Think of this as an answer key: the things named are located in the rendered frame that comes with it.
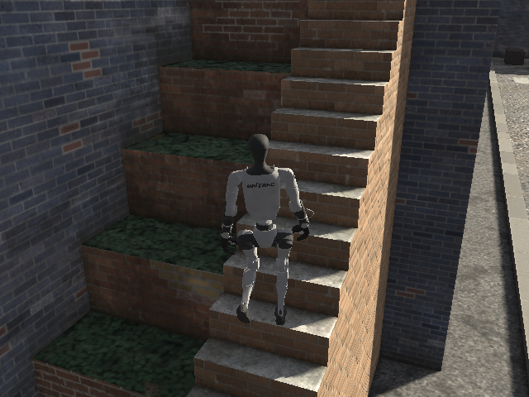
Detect stairs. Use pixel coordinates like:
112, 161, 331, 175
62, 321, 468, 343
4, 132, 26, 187
186, 0, 417, 397

